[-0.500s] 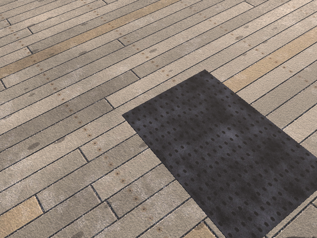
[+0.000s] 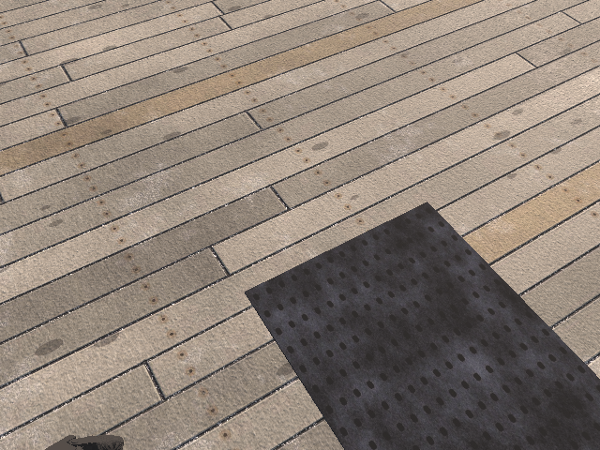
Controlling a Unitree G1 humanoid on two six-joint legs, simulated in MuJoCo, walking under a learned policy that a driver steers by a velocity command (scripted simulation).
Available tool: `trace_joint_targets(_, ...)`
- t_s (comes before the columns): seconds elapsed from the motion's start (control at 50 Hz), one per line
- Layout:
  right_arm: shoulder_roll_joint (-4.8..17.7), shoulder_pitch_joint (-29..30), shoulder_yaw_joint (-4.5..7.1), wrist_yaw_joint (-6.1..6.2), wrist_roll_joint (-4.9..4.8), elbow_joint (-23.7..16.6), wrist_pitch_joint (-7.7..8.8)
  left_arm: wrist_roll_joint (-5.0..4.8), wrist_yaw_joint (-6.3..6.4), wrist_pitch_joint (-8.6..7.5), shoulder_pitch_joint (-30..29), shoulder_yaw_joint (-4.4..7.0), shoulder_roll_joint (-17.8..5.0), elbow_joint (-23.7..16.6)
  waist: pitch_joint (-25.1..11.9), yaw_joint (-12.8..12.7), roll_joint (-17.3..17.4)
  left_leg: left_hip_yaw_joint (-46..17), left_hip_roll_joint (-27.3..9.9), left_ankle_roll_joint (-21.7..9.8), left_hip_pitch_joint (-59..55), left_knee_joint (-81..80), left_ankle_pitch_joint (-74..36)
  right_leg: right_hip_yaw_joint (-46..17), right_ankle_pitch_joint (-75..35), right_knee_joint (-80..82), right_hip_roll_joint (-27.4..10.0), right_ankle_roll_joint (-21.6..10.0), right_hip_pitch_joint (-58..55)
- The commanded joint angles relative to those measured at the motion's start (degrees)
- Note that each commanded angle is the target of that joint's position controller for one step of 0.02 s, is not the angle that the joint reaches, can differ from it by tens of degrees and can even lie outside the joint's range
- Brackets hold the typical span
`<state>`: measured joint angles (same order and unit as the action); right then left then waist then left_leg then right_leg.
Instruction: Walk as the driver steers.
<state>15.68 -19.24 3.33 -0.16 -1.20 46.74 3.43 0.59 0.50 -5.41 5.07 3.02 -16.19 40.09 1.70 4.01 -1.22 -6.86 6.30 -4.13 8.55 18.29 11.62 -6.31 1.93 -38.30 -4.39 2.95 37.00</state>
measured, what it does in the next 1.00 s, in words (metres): walks ahead, turning left: right foot, then left foot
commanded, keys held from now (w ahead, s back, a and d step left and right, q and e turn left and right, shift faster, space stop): w+q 0.56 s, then w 0.12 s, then w+e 0.32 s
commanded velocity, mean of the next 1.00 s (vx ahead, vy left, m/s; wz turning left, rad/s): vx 0.50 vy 0.00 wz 0.34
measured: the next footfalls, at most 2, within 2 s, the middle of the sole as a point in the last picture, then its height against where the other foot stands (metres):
right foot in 0.16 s outside the picture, level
left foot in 0.68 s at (200, 449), level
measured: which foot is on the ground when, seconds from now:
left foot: down 0.00-0.16, up 0.18-0.66, down 0.68-1.00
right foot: up 0.00-0.14, down 0.16-0.66, up 0.68-1.00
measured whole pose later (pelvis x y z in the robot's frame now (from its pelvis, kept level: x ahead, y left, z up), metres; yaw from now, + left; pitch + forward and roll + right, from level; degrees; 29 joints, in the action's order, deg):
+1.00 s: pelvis +0.52 +0.12 +0.00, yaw +20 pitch +1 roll +2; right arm 15.2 -17.8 3.9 -0.8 0.9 44.3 5.1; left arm -1.3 -0.7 -2.9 10.3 3.0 -17.1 45.6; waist 1.2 2.3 -2.3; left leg 7.4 3.4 -2.7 2.9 14.0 12.4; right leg -4.3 1.4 -49.8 -7.1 1.4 40.7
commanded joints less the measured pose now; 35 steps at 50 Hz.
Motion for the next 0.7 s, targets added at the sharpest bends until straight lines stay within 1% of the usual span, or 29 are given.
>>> trace_joint_targets(0.02, 10.4, -1.0, 2.74, 0.97, -0.52, -3.5, -0.01, -0.78, -0.64, -1.27, -6.0, 0.63, -3.4, -5.1, -1.6, 0.3, 5.5, -9.9, -12.0, -7.8, 5.5, -4.5, -8.1, 2.9, -7.1, 7.2, 4.2, 0.7, -9.2)
trace_joint_targets(0.04, 10.2, -1.8, 2.75, 1.06, -0.61, -3.4, -0.31, -0.96, -0.86, -1.49, -6.8, 0.77, -3.9, -5.4, -1.7, 0.5, 5.8, -11.5, -12.6, -7.6, 4.2, -3.2, -6.9, 2.3, -6.4, 8.6, 4.5, 0.5, -9.7)
trace_joint_targets(0.08, 9.9, -2.3, 2.77, 1.27, -0.5, -3.6, -0.8, -1.16, -1.22, -1.95, -6.8, 1.33, -5.5, -5.7, -1.8, -0.3, 6.7, -15.1, -13.8, -6.8, 0.8, 0.1, -6.0, 1.3, -2.7, 11.1, 4.7, -0.4, -11.0)
trace_joint_targets(0.1, 9.6, -2.5, 2.79, 1.33, -0.45, -3.8, -1.01, -1.07, -1.36, -2.24, -6.3, 1.61, -6.1, -5.6, -1.9, -0.7, 7.1, -16.0, -13.9, -6.2, -0.9, 1.8, -7.5, 1.7, 0.2, 12.2, 5.2, -1.2, -12.0)
trace_joint_targets(0.12, 9.9, -1.4, 2.9, 1.35, -0.27, -4.2, -1.16, -1.3, -1.26, -2.52, -3.2, 1.98, -6.6, -5.1, -2.5, -3.0, 9.0, -17.3, -14.0, -5.5, -0.4, 4.3, -8.2, 1.8, 0.8, 13.5, 4.6, -2.5, -16.4)
trace_joint_targets(0.14, 8.3, -0.5, 2.41, 1.22, -0.07, -4.9, -1.1, -0.93, -0.89, -2.75, 2.3, 2.87, -8.4, -3.7, -5.6, -5.8, 8.4, -15.9, -11.5, -3.8, 1.2, 9.5, -10.5, 1.8, 0.9, 15.0, 3.5, -4.3, -24.7)
trace_joint_targets(0.16, 5.1, 0.1, 1.21, 0.93, 0.66, -6.2, -0.81, 0.13, -0.37, -2.92, 10.5, 3.76, -11.5, -3.0, -13.1, -9.6, 4.0, -11.7, -8.4, -1.8, 7.1, 23.4, -6.7, -5.3, 3.4, 13.2, -4.9, -8.1, -38.6)
trace_joint_targets(0.18, 0.9, -7.6, -0.11, 0.89, -0.35, -7.9, -0.1, 0.81, -0.27, -2.0, 16.6, 5.02, -16.3, -1.2, -21.3, -7.4, -12.8, -3.1, 0.0, 2.1, 26.6, 42.4, 16.4, -28.6, 11.5, 15.4, -18.2, -17.4, -58.8)
trace_joint_targets(0.2, 5.8, -8.2, 0.45, 0.95, -1.15, -7.5, 0.13, -0.55, -0.65, -1.49, 17.2, 4.33, -12.5, -0.7, -20.0, -7.8, -14.9, -2.8, -4.2, 2.8, 35.8, 52.1, 22.3, -39.0, 23.9, 19.1, -21.2, -18.7, -58.3)
trace_joint_targets(0.22, 9.9, -2.9, 1.65, 0.97, -1.02, -7.6, -0.16, -0.63, -0.54, -1.25, 14.4, 3.11, -8.1, -1.6, -12.0, -9.3, -7.8, -3.0, -6.6, 3.1, 38.0, 55.2, 17.1, -30.5, 25.3, 20.4, -18.0, -15.9, -51.5)
trace_joint_targets(0.24, 9.9, 0.9, 1.86, 1.03, -0.4, -8.3, -0.52, -0.24, -0.48, -0.88, 11.5, 2.51, -6.7, -1.8, -7.2, -8.7, -3.8, -1.1, -8.4, 3.6, 36.9, 54.7, 12.7, -22.1, 18.7, 21.1, -15.2, -13.9, -44.6)
trace_joint_targets(0.26, 9.1, 2.9, 1.99, 0.85, 0.15, -9.2, -0.64, -0.03, -0.55, -0.65, 9.5, 2.05, -5.5, -1.4, -3.6, -7.6, -3.1, -0.8, -9.8, 3.9, 35.7, 52.2, 9.7, -16.7, 12.5, 22.7, -12.9, -13.3, -38.9)
trace_joint_targets(0.28, 8.2, 3.2, 2.13, 0.49, 0.08, -9.6, -0.91, 0.33, -0.5, -0.67, 8.4, 1.69, -4.8, -1.1, -2.1, -6.3, -4.2, -0.5, -11.3, 3.9, 33.6, 50.5, 7.8, -12.5, 9.2, 24.4, -11.3, -12.8, -34.9)
trace_joint_targets(0.3, 7.0, 2.9, 1.97, 0.13, -0.31, -9.8, -1.18, 0.35, -0.59, -0.85, 8.3, 1.75, -4.7, -0.8, -1.3, -5.8, -5.3, 0.1, -12.0, 4.0, 31.8, 49.2, 7.1, -9.0, 5.2, 25.4, -10.3, -12.6, -32.4)
trace_joint_targets(0.32, 5.7, 2.6, 1.73, -0.07, -0.6, -10.3, -1.56, 0.05, -0.65, -1.0, 7.9, 1.93, -5.1, -0.2, -1.5, -5.0, -6.0, 0.9, -12.4, 4.3, 31.6, 48.0, 6.4, -7.1, 4.8, 26.8, -10.3, -13.3, -31.5)
trace_joint_targets(0.34, 5.2, 3.4, 1.65, -0.13, -0.5, -10.7, -1.88, -0.22, -0.69, -1.24, 7.9, 2.14, -5.4, 0.1, -1.1, -5.0, -5.0, 1.1, -12.8, 4.5, 31.9, 46.8, 5.3, -4.9, 3.2, 28.0, -10.1, -13.6, -30.7)
trace_joint_targets(0.38, 4.5, 5.6, 1.4, -0.25, -0.13, -12.1, -2.22, -0.3, -0.62, -1.47, 8.0, 2.65, -6.9, 1.0, -0.5, -4.9, -3.7, 1.1, -13.3, 5.2, 33.6, 42.8, 1.8, -1.5, -1.1, 29.3, -11.0, -14.4, -30.9)
trace_joint_targets(0.4, 4.4, 6.4, 1.36, -0.45, 0.05, -12.3, -2.16, -0.3, -0.57, -1.4, 8.3, 2.78, -7.2, 1.5, -0.4, -5.1, -2.8, 1.4, -13.2, 5.3, 34.1, 40.3, -0.9, 1.0, -4.0, 29.2, -10.6, -14.1, -31.7)
trace_joint_targets(0.42, 4.0, 7.3, 1.14, -0.72, -0.07, -12.6, -2.05, -0.2, -0.5, -1.25, 8.2, 2.98, -8.0, 1.8, -0.6, -5.1, -3.0, 1.8, -13.3, 5.3, 33.5, 37.1, -4.2, 2.9, -4.3, 29.5, -10.4, -13.8, -32.0)
trace_joint_targets(0.48, 3.5, 12.6, 0.79, -1.74, -0.04, -13.6, -1.43, -0.46, -0.21, -0.77, 9.2, 3.04, -8.7, 2.9, 0.7, -7.2, -1.7, 4.4, -12.1, 4.3, 31.2, 27.6, -12.3, 9.3, -7.2, 29.4, -8.7, -12.0, -33.0)
trace_joint_targets(0.5, 2.9, 14.6, 0.53, -2.08, -0.08, -14.4, -1.29, -0.62, -0.13, -0.55, 10.1, 3.21, -9.5, 3.5, 1.2, -7.9, -2.0, 5.5, -11.9, 4.0, 30.6, 25.0, -13.5, 10.2, -6.8, 29.3, -9.3, -11.8, -33.7)
trace_joint_targets(0.54, 3.0, 17.9, 0.46, -2.73, -0.21, -15.8, -1.21, -1.1, -0.07, 0.0, 11.9, 3.42, -10.4, 4.5, 2.3, -8.9, -1.6, 7.0, -11.3, 3.0, 30.5, 21.4, -13.1, 11.8, -8.1, 28.7, -10.2, -11.2, -36.5)
trace_joint_targets(0.58, 3.2, 19.8, 0.53, -3.28, -0.25, -17.1, -1.22, -1.75, -0.13, 0.71, 13.3, 3.69, -11.2, 5.4, 2.9, -8.8, -1.7, 8.3, -10.2, 1.5, 29.5, 18.7, -9.1, 12.9, -13.1, 26.7, -11.5, -10.6, -39.5)
trace_joint_targets(0.6, 3.7, 19.6, 0.82, -3.41, -0.1, -17.5, -1.2, -2.01, -0.12, 1.05, 13.7, 3.76, -11.7, 5.8, 2.4, -8.0, -2.1, 9.4, -8.7, 0.3, 27.3, 17.6, -6.0, 13.7, -20.9, 24.4, -11.7, -10.3, -40.7)
trace_joint_targets(0.62, 4.6, 18.2, 1.29, -3.39, 0.16, -17.6, -1.27, -2.28, -0.01, 1.35, 14.0, 3.98, -12.7, 6.1, 0.8, -6.5, -3.4, 10.9, -6.7, -0.9, 23.5, 17.1, -2.8, 14.4, -31.0, 20.8, -12.0, -10.0, -41.7)
trace_joint_targets(0.64, 6.3, 14.0, 2.23, -3.22, 0.38, -16.9, -1.4, -2.45, 0.14, 1.68, 13.9, 4.12, -13.6, 6.3, -2.1, -3.5, -4.3, 12.0, -4.5, -2.4, 17.0, 15.9, -1.0, 15.3, -39.7, 14.5, -11.7, -9.4, -41.9)
trace_joint_targets(0.66, 8.6, 5.2, 3.73, -2.7, 0.29, -14.4, -1.52, -2.46, 0.34, 1.96, 13.3, 3.74, -13.2, 6.5, -6.7, 1.7, -3.2, 12.6, -2.4, -4.4, 4.2, 12.0, -5.1, 17.3, -41.9, 4.3, -10.1, -8.0, -38.4)
trace_joint_targets(0.68, 12.2, -4.2, 5.22, -1.6, 0.3, -12.0, -2.04, -1.38, 0.55, 1.61, 13.7, 2.67, -11.1, 5.8, -12.1, 5.8, 0.0, 4.6, -7.3, -6.7, -13.7, 12.8, -8.2, 17.7, -27.2, -10.4, -8.3, -5.9, -25.4)
trace_joint_targets(0.7, 18.3, -4.1, 5.71, -1.05, 0.34, -11.7, -1.72, 0.17, -0.47, 0.47, 20.6, -0.26, -2.8, 3.4, -18.9, -0.8, 15.3, -27.2, -24.7, -16.9, -33.1, 9.4, -0.6, 14.9, 26.5, -32.4, 2.1, -2.4, -0.4)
